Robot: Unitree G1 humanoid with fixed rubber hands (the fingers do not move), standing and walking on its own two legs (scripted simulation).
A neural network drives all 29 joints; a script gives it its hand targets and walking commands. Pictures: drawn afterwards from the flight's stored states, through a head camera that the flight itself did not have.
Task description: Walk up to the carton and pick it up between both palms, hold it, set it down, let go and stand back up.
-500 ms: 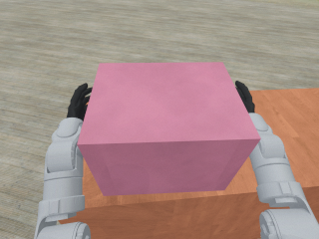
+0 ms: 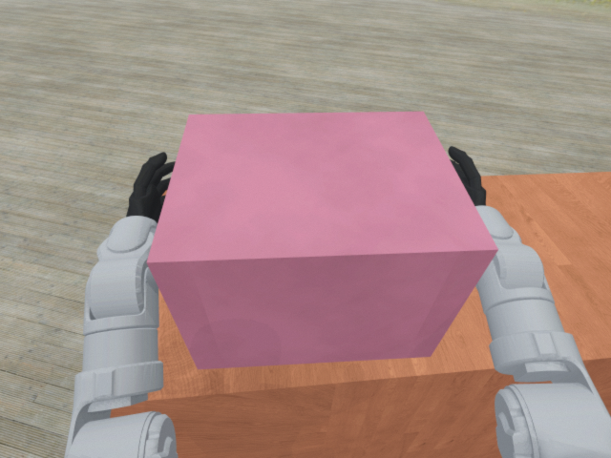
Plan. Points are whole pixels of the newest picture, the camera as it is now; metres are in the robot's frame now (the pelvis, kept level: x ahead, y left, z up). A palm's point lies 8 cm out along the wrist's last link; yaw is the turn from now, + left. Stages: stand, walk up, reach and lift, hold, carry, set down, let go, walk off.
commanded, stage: hold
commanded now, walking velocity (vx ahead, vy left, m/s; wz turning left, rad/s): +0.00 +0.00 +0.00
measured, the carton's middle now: (312, 238) +0.35 +0.00 +0.15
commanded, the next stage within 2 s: none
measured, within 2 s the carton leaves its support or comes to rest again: neither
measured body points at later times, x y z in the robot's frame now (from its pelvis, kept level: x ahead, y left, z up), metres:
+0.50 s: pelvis +0.00 +0.00 +0.00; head -0.03 +0.02 +0.45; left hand +0.36 +0.20 +0.17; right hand +0.38 -0.20 +0.18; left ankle +0.02 +0.11 -0.75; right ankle +0.00 -0.11 -0.75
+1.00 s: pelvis +0.00 +0.00 +0.00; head -0.04 +0.02 +0.45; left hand +0.37 +0.20 +0.17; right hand +0.38 -0.20 +0.18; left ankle +0.02 +0.11 -0.75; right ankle +0.00 -0.11 -0.75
